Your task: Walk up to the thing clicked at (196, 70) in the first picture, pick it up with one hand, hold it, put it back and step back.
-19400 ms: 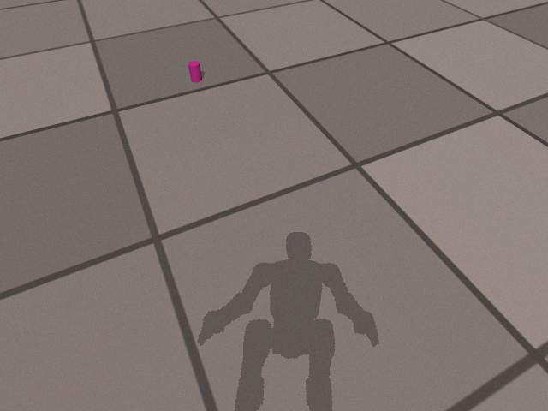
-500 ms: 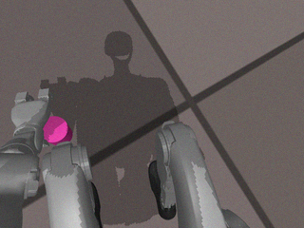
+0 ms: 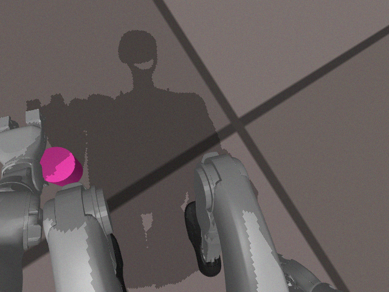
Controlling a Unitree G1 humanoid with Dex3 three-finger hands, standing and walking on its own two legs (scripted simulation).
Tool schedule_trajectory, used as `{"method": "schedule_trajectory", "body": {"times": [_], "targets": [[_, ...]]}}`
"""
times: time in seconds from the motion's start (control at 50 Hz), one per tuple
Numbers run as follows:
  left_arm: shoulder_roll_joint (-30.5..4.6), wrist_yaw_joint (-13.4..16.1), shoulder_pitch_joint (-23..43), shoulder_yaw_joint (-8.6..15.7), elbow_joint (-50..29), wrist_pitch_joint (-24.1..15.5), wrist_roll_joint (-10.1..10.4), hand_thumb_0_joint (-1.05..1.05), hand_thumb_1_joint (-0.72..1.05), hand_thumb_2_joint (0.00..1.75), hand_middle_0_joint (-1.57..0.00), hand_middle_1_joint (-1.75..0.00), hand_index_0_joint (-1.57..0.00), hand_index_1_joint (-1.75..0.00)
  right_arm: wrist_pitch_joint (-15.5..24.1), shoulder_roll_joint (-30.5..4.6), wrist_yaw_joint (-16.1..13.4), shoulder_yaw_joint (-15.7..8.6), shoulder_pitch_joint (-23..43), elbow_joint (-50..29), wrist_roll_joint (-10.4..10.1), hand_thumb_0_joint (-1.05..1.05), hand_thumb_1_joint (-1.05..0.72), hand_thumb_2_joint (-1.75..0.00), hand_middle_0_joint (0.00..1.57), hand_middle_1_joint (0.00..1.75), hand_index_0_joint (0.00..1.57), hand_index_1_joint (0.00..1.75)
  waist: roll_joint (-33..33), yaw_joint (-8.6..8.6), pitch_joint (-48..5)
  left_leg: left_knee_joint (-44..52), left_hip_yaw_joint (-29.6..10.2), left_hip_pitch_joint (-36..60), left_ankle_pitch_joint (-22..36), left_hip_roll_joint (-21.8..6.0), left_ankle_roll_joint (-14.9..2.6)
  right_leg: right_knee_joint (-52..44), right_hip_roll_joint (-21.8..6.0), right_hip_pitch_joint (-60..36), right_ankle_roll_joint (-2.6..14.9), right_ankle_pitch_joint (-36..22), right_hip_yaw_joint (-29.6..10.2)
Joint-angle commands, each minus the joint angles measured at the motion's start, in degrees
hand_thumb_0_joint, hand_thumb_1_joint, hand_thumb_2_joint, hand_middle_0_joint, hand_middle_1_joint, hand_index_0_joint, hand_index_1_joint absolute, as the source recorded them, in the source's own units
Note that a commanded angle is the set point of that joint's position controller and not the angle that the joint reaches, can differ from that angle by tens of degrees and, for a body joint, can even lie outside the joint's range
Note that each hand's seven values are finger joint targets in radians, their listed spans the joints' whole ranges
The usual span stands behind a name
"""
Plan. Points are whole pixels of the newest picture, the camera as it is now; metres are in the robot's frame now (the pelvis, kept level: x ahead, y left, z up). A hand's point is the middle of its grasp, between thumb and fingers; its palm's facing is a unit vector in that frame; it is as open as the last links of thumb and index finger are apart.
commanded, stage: rest palm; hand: left
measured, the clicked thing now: (61, 168) +0.38 +0.21 -0.25
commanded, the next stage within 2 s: close in 1.30 s
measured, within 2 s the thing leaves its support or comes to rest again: neither
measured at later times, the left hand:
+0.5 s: hand (30, 162) +0.39 +0.26 -0.20, palm faces -0.39 -0.07 -0.92, open 14.6 cm
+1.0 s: hand (30, 164) +0.38 +0.26 -0.20, palm faces -0.41 -0.07 -0.91, open 14.2 cm
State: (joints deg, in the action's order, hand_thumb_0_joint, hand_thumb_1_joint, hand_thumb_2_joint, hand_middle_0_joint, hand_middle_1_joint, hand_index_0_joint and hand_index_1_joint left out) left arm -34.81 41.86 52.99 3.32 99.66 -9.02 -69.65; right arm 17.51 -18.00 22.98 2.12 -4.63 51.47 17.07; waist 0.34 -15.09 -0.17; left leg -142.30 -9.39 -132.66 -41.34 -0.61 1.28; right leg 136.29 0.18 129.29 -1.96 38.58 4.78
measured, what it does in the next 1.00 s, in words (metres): stands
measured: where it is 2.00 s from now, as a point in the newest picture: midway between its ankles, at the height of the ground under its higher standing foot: (161, 268)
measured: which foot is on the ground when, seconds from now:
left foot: down 0.00-1.00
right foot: down 0.00-1.00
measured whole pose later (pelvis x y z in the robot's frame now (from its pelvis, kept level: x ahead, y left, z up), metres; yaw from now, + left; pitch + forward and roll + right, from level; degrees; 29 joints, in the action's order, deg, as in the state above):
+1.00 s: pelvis +0.00 +0.00 -0.01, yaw +0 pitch +30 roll -7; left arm -33.8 45.0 49.5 4.6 98.3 -10.6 -72.7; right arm 14.8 -16.5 22.1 1.1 -4.0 51.0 16.5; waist 0.2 -13.8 -1.4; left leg -143.1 -9.1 -132.6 -41.3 -0.7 1.5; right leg 137.4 0.6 129.9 -1.8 38.2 4.3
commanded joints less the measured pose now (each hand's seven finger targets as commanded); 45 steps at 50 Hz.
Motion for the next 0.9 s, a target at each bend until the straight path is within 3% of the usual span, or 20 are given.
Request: {"method": "schedule_trajectory", "body": {"times": [0.0,0.04,0.08,0.1,0.16,0.18,0.22,0.24,0.3,0.34,0.4,0.48,0.54,0.62,0.66,0.7,0.72,0.8,0.82,0.88], "targets": [[-2.7,-0.65,8.6,-0.57,-5.27,-1.75,1.86,0.0,-0.6,1.0,-0.07,-0.94,-0.03,-0.98,0.53,-13.82,0.44,-2.84,-11.92,-0.23,-0.72,0.0,-0.91,-0.91,0.2,0.3,0.2,0.3,-12.4,-1.61,-35.48,13.72,6.96,24.34,10.81,1.48,-2.14,-13.24,2.77,-21.24,3.01,-13.43,6.31],[-1.7,-1.14,10.26,-1.94,-7.45,-3.21,2.02,0.0,-0.59,0.99,-0.07,-0.95,-0.04,-0.99,0.32,-14.01,0.19,-2.76,-12.2,-0.57,-0.88,0.0,-0.91,-0.91,0.2,0.3,0.2,0.3,-11.78,-2.5,-36.01,13.47,6.88,23.52,9.79,1.56,-2.32,-14.0,2.96,-21.83,2.99,-12.53,6.33],[-1.9,-0.84,9.93,-2.01,-10.2,-4.51,2.12,0.0,-0.59,0.99,-0.07,-0.96,-0.04,-0.99,0.04,-14.17,-0.12,-3.13,-12.42,-0.4,-1.51,0.0,-0.91,-0.91,0.2,0.3,0.2,0.3,-12.5,-1.46,-37.64,13.83,6.84,24.2,10.34,1.41,-2.13,-13.86,3.1,-22.19,3.1,-13.02,6.38],[-0.5,-0.62,11.06,-3.33,-9.69,-5.1,1.69,0.0,-0.59,1.0,-0.08,-0.96,-0.04,-1.0,0.12,-13.76,-0.13,-2.77,-11.92,-0.62,-1.39,0.0,-0.91,-0.91,0.2,0.3,0.2,0.3,-11.41,-2.72,-36.27,13.21,6.7,23.66,9.29,1.52,-2.2,-13.7,3.02,-21.19,3.12,-12.37,6.48],[-1.69,0.97,11.84,-2.64,-12.69,-6.57,-0.24,0.0,-0.58,0.98,-0.07,-0.95,-0.04,-0.98,-0.04,-13.93,-0.35,-3.01,-11.78,-0.7,-1.49,0.0,-0.9,-0.9,0.2,0.3,0.2,0.3,-14.44,-1.81,-37.46,14.35,5.78,27.43,9.56,1.34,-1.7,-12.74,2.77,-18.64,3.46,-12.08,7.21],[-1.78,1.8,12.55,-2.96,-11.73,-6.64,-1.14,0.0,-0.58,0.99,-0.07,-0.96,-0.04,-0.99,-0.19,-13.92,-0.4,-2.88,-11.55,-0.49,-1.4,0.0,-0.91,-0.91,0.2,0.3,0.2,0.3,-15.5,-2.34,-37.18,14.18,6.0,28.05,10.02,1.31,-1.55,-12.65,2.93,-18.62,3.49,-12.68,7.26],[-2.59,3.91,11.4,-1.86,-10.96,-6.49,-2.73,0.0,-0.6,1.01,-0.07,-0.94,-0.03,-0.98,-0.36,-13.64,-0.34,-2.91,-10.51,-0.35,-1.11,0.0,-0.9,-0.9,0.2,0.3,0.2,0.3,-13.64,-1.76,-35.85,13.78,6.4,25.72,10.01,1.57,-1.66,-13.2,3.11,-18.94,3.57,-12.34,6.87],[-5.35,4.99,9.91,0.72,-8.1,-5.82,-3.76,0.0,-0.6,1.01,-0.07,-0.94,-0.03,-0.98,-0.63,-14.45,-0.42,-3.22,-11.04,0.15,-0.88,0.0,-0.91,-0.9,0.2,0.3,0.2,0.3,-14.26,-1.69,-34.89,13.8,6.69,25.68,10.11,1.68,-1.67,-12.73,3.06,-18.8,3.55,-11.93,6.75],[-6.49,7.29,11.02,1.44,-7.94,-4.11,-5.61,0.0,-0.61,1.04,-0.08,-0.92,-0.02,-0.98,-1.38,-14.11,-0.39,-3.85,-10.54,0.14,-0.53,0.0,-0.91,-0.91,0.2,0.3,0.2,0.3,-14.76,-1.45,-33.72,14.3,6.81,24.53,8.12,1.57,-1.7,-13.41,3.31,-17.4,3.83,-9.83,6.5],[-5.49,7.67,11.12,0.52,-5.82,-2.27,-4.79,0.0,-0.61,1.03,-0.07,-0.92,-0.02,-0.97,-1.43,-14.69,-0.42,-4.64,-9.64,-0.25,-0.39,0.0,-0.91,-0.91,0.2,0.3,0.2,0.3,-12.93,-2.28,-31.41,14.42,7.07,22.2,4.73,1.65,-2.05,-14.73,3.08,-16.44,3.7,-6.33,5.81],[-5.3,6.88,11.27,1.58,-5.08,-0.06,-2.65,0.0,-0.61,1.03,-0.08,-0.91,-0.02,-0.97,-1.77,-14.35,-0.66,-4.91,-10.35,-0.19,-0.59,0.0,-0.91,-0.91,0.2,0.3,0.2,0.3,-11.56,-1.75,-31.83,14.65,7.49,20.51,3.87,1.66,-2.47,-16.73,2.94,-17.13,3.56,-4.54,4.53],[-3.02,2.62,9.88,0.27,-4.86,0.25,0.88,0.0,-0.61,1.07,-0.09,-0.91,-0.02,-0.98,-1.24,-13.36,-0.64,-4.28,-10.67,-0.45,-1.68,0.0,-0.91,-0.91,0.2,0.3,0.2,0.3,-10.54,-1.45,-33.61,13.76,6.85,21.3,6.5,1.5,-2.75,-15.08,2.6,-17.97,3.27,-8.25,5.02],[-2.75,-0.92,10.71,-1.16,-6.22,-1.08,1.59,0.0,-0.61,1.05,-0.09,-0.9,-0.03,-0.97,-1.04,-13.71,-0.81,-3.98,-11.38,-0.45,-1.75,0.0,-0.9,-0.9,0.2,0.3,0.2,0.3,-10.24,-2.23,-33.7,13.22,6.51,21.72,8.17,1.38,-2.73,-14.32,2.62,-19.0,3.02,-10.31,5.24],[-3.07,-1.99,11.02,-2.01,-9.34,-3.97,0.98,0.0,-0.58,1.06,-0.12,-0.92,-0.05,-0.99,-1.22,-13.95,-1.41,-3.7,-11.11,-0.57,-2.17,0.0,-0.91,-0.91,0.2,0.3,0.2,0.3,-13.3,-0.81,-34.98,14.63,6.04,25.01,7.54,1.36,-2.02,-13.17,2.57,-18.2,3.35,-9.99,6.2],[-3.03,-1.07,9.87,-2.19,-10.78,-5.16,-0.23,0.0,-0.56,1.06,-0.13,-0.92,-0.07,-0.98,-1.11,-13.69,-1.51,-3.37,-10.12,-1.24,-2.05,0.0,-0.91,-0.91,0.2,0.3,0.2,0.3,-15.24,-0.71,-35.65,14.88,5.81,27.59,8.08,1.32,-1.63,-12.04,2.53,-17.31,3.45,-10.77,6.82],[-4.54,1.08,9.9,-0.44,-14.1,-6.19,-1.85,0.0,-0.58,1.05,-0.13,-0.89,-0.06,-0.96,-1.38,-13.84,-1.64,-3.74,-9.78,-1.14,-2.04,0.0,-0.91,-0.91,0.2,0.3,0.2,0.3,-18.57,0.47,-38.75,15.48,5.84,30.3,10.43,1.26,-1.19,-11.13,2.52,-17.34,3.57,-12.67,7.09],[-3.58,1.81,8.91,-1.05,-11.99,-6.1,-2.66,0.0,-0.58,1.03,-0.11,-0.91,-0.05,-0.97,-1.63,-13.31,-1.51,-3.48,-9.57,-0.95,-2.0,0.0,-0.91,-0.91,0.2,0.3,0.2,0.3,-17.95,-0.35,-37.52,14.79,6.32,29.48,10.72,1.28,-1.28,-11.16,2.92,-17.26,3.68,-13.41,7.06],[-6.27,5.34,9.85,2.08,-10.59,-4.53,-5.29,0.0,-0.58,1.05,-0.11,-0.91,-0.05,-0.97,-2.45,-14.25,-1.25,-4.48,-10.26,-0.44,-1.06,0.0,-0.91,-0.91,0.2,0.3,0.2,0.3,-16.71,-0.76,-35.64,14.58,6.94,27.71,11.24,1.36,-1.42,-12.2,3.17,-16.74,3.63,-13.14,6.82],[-6.52,5.99,9.79,2.71,-10.07,-3.84,-5.46,0.0,-0.58,1.07,-0.11,-0.92,-0.04,-0.99,-2.69,-13.93,-1.1,-4.41,-10.04,-0.51,-1.08,0.0,-0.91,-0.91,0.2,0.3,0.2,0.3,-16.93,-0.44,-35.91,14.37,7.23,27.63,11.74,1.36,-1.45,-12.26,3.11,-17.32,3.67,-13.67,6.53],[-4.15,6.4,9.02,1.55,-4.94,-1.66,-4.18,0.0,-0.55,1.12,-0.12,-0.97,-0.06,-1.03,-2.65,-14.4,-0.67,-4.7,-10.43,-0.53,-0.52,0.0,-0.91,-0.91,0.2,0.3,0.2,0.3,-12.34,-2.32,-32.32,13.89,7.16,23.34,8.92,1.52,-2.2,-13.3,3.02,-17.14,3.49,-11.35,6.15]]}}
